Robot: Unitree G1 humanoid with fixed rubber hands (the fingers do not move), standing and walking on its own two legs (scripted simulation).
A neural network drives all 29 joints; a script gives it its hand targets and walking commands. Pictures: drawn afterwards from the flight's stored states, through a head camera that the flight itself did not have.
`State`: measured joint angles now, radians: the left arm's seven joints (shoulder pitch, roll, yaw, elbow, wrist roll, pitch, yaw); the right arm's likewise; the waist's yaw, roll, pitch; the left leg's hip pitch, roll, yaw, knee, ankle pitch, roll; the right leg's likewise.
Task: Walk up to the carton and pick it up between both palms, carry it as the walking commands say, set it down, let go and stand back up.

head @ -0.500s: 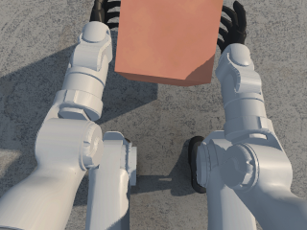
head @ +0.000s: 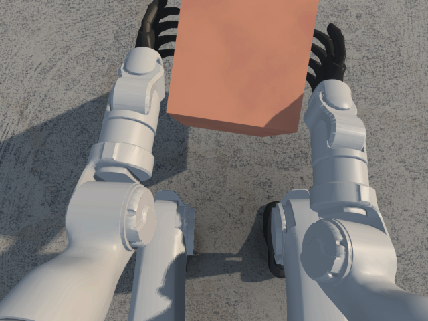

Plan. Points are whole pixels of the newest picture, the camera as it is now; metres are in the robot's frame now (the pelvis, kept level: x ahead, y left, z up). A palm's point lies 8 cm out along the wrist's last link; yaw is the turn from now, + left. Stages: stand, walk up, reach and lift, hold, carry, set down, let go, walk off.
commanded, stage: reach and lift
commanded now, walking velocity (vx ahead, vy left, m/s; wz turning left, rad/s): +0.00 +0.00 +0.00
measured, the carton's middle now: (235, 69) +0.54 +0.00 -0.19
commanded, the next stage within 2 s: none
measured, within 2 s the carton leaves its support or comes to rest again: neither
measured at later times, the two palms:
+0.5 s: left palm (136, 39) +0.52 +0.14 -0.02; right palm (358, 77) +0.48 -0.14 -0.02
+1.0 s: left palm (112, 19) +0.50 +0.14 +0.06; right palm (405, 67) +0.46 -0.14 +0.05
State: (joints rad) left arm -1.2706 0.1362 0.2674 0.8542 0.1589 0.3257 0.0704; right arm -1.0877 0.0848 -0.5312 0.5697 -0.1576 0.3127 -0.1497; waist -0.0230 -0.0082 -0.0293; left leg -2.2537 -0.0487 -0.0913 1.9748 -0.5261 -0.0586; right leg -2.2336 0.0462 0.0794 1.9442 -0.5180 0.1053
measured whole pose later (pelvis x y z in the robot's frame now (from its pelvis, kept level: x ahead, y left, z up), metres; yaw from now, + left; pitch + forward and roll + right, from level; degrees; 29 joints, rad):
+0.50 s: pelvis +0.00 +0.00 +0.05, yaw +1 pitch +45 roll -2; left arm -1.18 0.06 0.36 0.83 0.25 0.37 0.05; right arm -1.00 0.13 -0.57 0.56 -0.23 0.36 -0.12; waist -0.03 0.01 -0.14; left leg -2.09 -0.05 -0.09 1.81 -0.50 -0.05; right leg -2.07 0.03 0.08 1.79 -0.49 0.09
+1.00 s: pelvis +0.01 +0.00 +0.10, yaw +1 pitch +41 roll -2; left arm -1.04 0.01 0.37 0.77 0.26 0.39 0.05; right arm -0.88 0.17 -0.55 0.52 -0.25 0.39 -0.10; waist -0.04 0.01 -0.20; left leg -1.88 -0.04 -0.08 1.65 -0.50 -0.04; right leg -1.86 0.03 0.08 1.63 -0.49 0.09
